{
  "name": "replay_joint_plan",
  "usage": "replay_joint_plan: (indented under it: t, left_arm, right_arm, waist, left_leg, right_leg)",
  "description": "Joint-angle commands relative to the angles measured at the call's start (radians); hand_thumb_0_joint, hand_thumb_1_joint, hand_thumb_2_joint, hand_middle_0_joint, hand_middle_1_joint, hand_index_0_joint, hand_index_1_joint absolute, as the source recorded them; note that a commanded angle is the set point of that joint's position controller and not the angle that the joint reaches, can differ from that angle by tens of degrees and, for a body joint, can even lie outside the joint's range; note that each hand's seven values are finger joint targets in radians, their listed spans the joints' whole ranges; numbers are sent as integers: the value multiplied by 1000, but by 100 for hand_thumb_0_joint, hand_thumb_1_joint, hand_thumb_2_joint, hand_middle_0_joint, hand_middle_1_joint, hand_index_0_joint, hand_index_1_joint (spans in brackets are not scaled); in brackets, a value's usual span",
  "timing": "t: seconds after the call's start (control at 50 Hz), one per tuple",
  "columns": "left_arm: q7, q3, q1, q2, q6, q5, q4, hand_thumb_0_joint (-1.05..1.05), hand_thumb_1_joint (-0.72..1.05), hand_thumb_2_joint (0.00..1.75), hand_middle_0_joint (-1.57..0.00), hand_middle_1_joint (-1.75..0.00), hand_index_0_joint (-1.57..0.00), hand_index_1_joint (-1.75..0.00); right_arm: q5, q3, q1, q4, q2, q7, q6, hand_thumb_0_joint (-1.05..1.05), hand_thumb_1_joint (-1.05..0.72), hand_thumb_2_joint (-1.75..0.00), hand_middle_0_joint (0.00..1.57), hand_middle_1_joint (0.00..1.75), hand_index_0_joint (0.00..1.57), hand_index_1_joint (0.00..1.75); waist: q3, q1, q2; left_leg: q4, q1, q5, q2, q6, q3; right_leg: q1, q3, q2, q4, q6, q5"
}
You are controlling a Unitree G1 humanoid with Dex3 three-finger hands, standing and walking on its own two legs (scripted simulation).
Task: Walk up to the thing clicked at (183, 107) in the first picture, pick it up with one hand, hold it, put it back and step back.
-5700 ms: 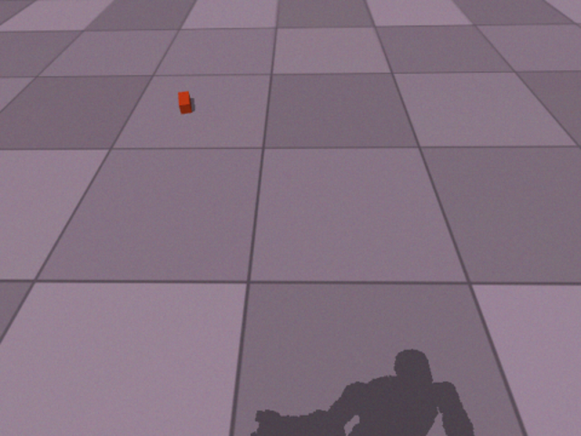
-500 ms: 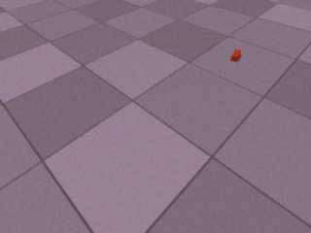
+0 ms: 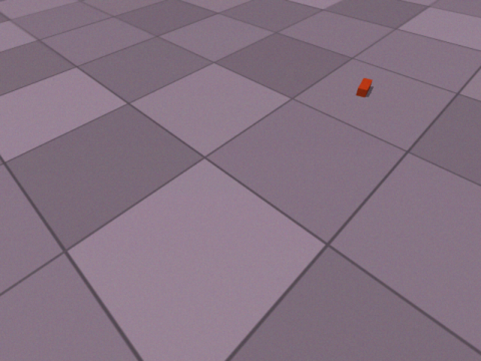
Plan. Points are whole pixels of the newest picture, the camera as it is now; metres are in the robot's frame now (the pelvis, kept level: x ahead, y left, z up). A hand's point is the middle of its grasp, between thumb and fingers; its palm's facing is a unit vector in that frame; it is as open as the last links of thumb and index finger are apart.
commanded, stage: stand
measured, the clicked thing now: (364, 87) +2.11 -0.92 -0.75
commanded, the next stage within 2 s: walk up in 0.14 s
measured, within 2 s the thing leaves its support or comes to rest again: neither
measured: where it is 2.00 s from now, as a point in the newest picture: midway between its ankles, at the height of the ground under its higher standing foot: outside the picture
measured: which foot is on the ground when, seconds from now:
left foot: down 0.00-0.62, up 0.64-0.88, down 0.90-1.00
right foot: down 0.00-0.36, up 0.38-0.58, down 0.60-1.00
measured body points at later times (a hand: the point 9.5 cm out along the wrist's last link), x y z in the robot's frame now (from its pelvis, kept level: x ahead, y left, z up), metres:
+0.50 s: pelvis -0.01 +0.02 -0.01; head +0.03 +0.02 +0.43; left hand +0.12 +0.33 -0.14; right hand +0.03 -0.31 -0.12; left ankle +0.00 +0.14 -0.75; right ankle -0.04 -0.10 -0.71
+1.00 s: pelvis -0.01 +0.02 -0.03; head +0.02 +0.01 +0.42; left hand +0.17 +0.29 -0.14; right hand -0.04 -0.30 -0.14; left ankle +0.04 +0.14 -0.75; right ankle -0.04 -0.10 -0.73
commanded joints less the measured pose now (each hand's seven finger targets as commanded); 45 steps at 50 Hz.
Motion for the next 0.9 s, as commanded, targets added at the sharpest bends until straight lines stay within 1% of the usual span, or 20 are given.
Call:
replay_joint_plan:
  t: [0.0,0.1,0.12,0.24,0.28,0.32,0.34,0.36,0.42,0.5,0.56,0.58,0.6,0.62,0.66,0.7,0.76,0.82,0.86,0.88]
  left_arm:
    - [20,46,-42,218,-20,-4,-57,0,90,90,-20,-30,-20,-30]
    - [19,49,-40,222,-17,-3,-58,0,90,90,-20,-30,-20,-30]
    - [17,82,-9,268,-9,-8,-93,0,90,90,-20,-30,-20,-30]
    - [23,101,-15,280,-4,-5,-185,0,90,90,-20,-30,-20,-30]
    - [23,94,-10,246,3,-6,-209,0,90,90,-20,-30,-20,-30]
    - [22,81,10,199,14,-6,-218,0,90,90,-20,-30,-20,-30]
    - [26,90,35,206,22,0,-227,0,90,90,-20,-30,-20,-30]
    - [28,93,51,215,25,4,-236,0,90,90,-20,-30,-20,-30]
    - [5,96,90,208,29,-13,-241,0,90,90,-20,-30,-20,-30]
    - [-9,103,122,202,19,6,-263,0,90,90,-20,-30,-20,-30]
    - [8,114,210,207,3,14,-244,0,90,90,-20,-30,-20,-30]
    - [17,135,229,277,-10,19,-248,0,90,90,-20,-30,-20,-30]
    - [25,148,204,355,-26,26,-286,0,90,90,-20,-30,-20,-30]
    - [26,149,181,397,-26,26,-304,0,90,90,-20,-30,-20,-30]
    - [33,127,100,312,-25,7,-325,0,90,90,-20,-30,-20,-30]
    - [39,116,125,276,-26,11,-323,0,90,90,-20,-30,-20,-30]
    - [39,115,169,281,-22,16,-331,0,90,90,-20,-30,-20,-30]
    - [36,113,125,282,-11,7,-351,0,90,90,-20,-30,-20,-30]
    - [31,100,75,265,-2,-8,-366,0,90,90,-20,-30,-20,-30]
    - [29,85,76,217,0,-16,-379,0,90,90,-20,-30,-20,-30]
  right_arm:
    - [2,-42,-40,-57,-211,-16,-17,0,-90,-90,20,30,20,30]
    - [0,-40,-32,-56,-205,-15,-16,0,-90,-90,20,30,20,30]
    - [-2,-91,-74,-94,-273,-13,-11,0,-90,-90,20,30,20,30]
    - [2,-102,-17,-149,-222,-6,1,0,-90,-90,20,30,20,30]
    - [-3,-118,-5,-162,-244,-4,-1,0,-90,-90,20,30,20,30]
    - [-9,-146,7,-178,-301,-4,-1,0,-90,-90,20,30,20,30]
    - [-16,-154,0,-201,-309,-5,-4,0,-90,-90,20,30,20,30]
    - [-22,-160,15,-217,-309,-5,-7,0,-90,-90,20,30,20,30]
    - [-33,-151,-21,-263,-285,-8,-13,0,-90,-90,20,30,20,30]
    - [-27,-153,6,-302,-298,1,1,0,-90,-90,20,30,20,30]
    - [-8,-148,-9,-330,-274,6,24,0,-90,-90,20,30,20,30]
    - [-2,-129,9,-345,-216,9,30,0,-90,-90,20,30,20,30]
    - [0,-101,-17,-381,-141,11,38,0,-90,-90,20,30,20,30]
    - [-1,-120,-29,-367,-211,-7,53,0,-90,-90,20,30,20,30]
    - [10,-122,25,-324,-226,-6,51,0,-90,-90,20,30,20,30]
    - [2,-112,60,-306,-223,-5,39,0,-90,-90,20,30,20,30]
    - [-12,-110,51,-307,-212,-3,31,0,-90,-90,20,30,20,30]
    - [-11,-115,78,-292,-198,-7,16,0,-90,-90,20,30,20,30]
    - [-16,-123,139,-266,-199,-12,5,0,-90,-90,20,30,20,30]
    - [-26,-129,144,-270,-234,-17,-4,0,-90,-90,20,30,20,30]
  waist:
    - [-82,0,-21]
    - [-72,0,-13]
    - [-45,-6,-32]
    - [-79,-17,-146]
    - [-95,-29,-83]
    - [-85,-40,93]
    - [-67,-39,170]
    - [-41,-31,154]
    - [-5,-5,145]
    - [-41,-27,194]
    - [-78,25,134]
    - [-82,41,-73]
    - [-39,40,-258]
    - [-52,53,-193]
    - [-20,6,-116]
    - [-58,3,-149]
    - [-57,30,-162]
    - [-79,2,-171]
    - [-93,-42,-148]
    - [-108,-43,-60]
  left_leg:
    - [-26,18,172,102,46,-63]
    - [-35,-7,137,96,43,-61]
    - [96,27,44,52,55,23]
    - [215,-21,-23,17,68,31]
    - [141,23,27,93,101,-22]
    - [8,39,60,271,218,-165]
    - [-35,16,153,384,294,-239]
    - [-40,-23,210,426,323,-244]
    - [28,-28,249,313,249,-67]
    - [134,-1,287,264,210,9]
    - [306,-88,188,225,161,70]
    - [482,-198,4,140,109,124]
    - [642,-426,-415,-21,40,125]
    - [761,-337,-511,23,40,8]
    - [772,-362,-408,53,41,-25]
    - [680,-342,-356,45,37,8]
    - [516,-290,-350,26,28,31]
    - [333,-172,-266,-12,37,60]
    - [157,-18,-78,-24,58,76]
    - [61,17,-64,75,90,-57]
  right_leg:
    - [3,94,-134,-56,-14,158]
    - [2,93,-132,-55,-16,128]
    - [-100,194,-147,-31,-37,232]
    - [-164,287,-194,64,-116,317]
    - [-220,216,-119,155,-78,228]
    - [-293,67,33,420,-23,-21]
    - [-334,46,38,593,-11,-342]
    - [-350,73,-6,673,-10,-382]
    - [-333,92,-34,618,-21,-333]
    - [-230,-28,4,373,-5,-246]
    - [-55,-52,31,147,-30,-41]
    - [13,158,-83,48,-61,46]
    - [30,573,-323,-37,-177,121]
    - [-122,647,-408,-45,-305,38]
    - [-92,434,-299,41,-263,149]
    - [-49,324,-220,94,-203,234]
    - [-63,309,-205,127,-211,306]
    - [-127,288,-191,198,-196,363]
    - [-230,269,-166,260,-141,287]
    - [-275,245,-116,319,-87,195]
